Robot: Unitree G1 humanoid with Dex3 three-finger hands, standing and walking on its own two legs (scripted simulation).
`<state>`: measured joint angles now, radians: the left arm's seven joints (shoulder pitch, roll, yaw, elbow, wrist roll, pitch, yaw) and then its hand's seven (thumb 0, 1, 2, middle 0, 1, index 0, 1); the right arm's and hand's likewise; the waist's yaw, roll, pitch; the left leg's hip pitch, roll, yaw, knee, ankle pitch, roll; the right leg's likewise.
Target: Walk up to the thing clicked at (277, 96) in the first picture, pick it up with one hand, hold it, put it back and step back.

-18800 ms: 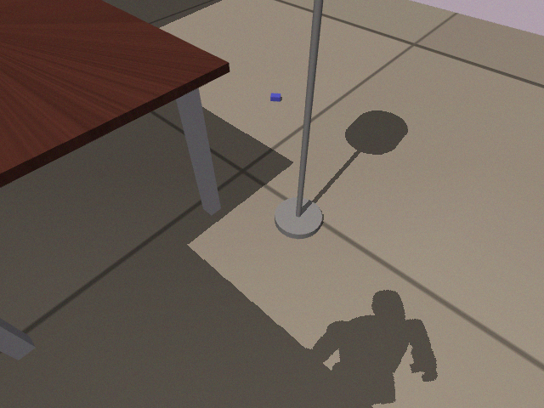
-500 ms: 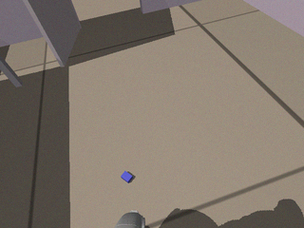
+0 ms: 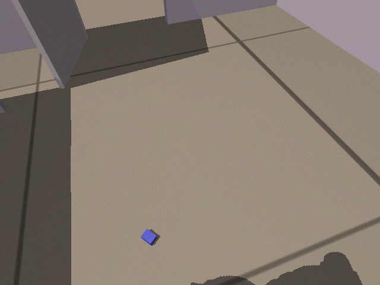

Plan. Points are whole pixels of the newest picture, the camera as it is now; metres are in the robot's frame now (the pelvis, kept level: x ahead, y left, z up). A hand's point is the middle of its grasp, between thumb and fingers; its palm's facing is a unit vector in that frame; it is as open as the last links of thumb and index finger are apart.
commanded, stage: walk up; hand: left
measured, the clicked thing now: (149, 237) +0.46 +0.25 -0.75
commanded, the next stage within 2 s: stand in 1.08 s
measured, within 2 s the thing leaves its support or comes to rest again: neither
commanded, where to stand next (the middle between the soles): +0.06 +0.00 m, yaw +0 degrees
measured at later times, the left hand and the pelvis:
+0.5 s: hand out of the picture +0.11 +0.26 -0.13, palm faces -0.02 -0.94 -0.35, open 7.3 cm; pelvis +0.02 +0.01 +0.02, yaw +0 degrees
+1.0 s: hand out of the picture +0.10 +0.26 -0.14, palm faces -0.02 -0.94 -0.35, open 7.3 cm; pelvis +0.02 +0.01 +0.02, yaw +0 degrees
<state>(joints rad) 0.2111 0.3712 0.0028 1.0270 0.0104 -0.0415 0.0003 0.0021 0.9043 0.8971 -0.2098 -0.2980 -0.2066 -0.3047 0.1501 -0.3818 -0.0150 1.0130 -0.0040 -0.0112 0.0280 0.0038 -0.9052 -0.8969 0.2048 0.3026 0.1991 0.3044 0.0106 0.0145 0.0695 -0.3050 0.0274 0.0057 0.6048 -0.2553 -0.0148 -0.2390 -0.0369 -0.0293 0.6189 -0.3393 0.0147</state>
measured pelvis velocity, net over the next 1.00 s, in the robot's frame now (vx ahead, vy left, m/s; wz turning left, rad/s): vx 0.02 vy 0.01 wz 0.00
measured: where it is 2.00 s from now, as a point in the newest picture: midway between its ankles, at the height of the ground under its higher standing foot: outside the picture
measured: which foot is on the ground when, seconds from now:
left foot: down 0.00-1.00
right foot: down 0.00-1.00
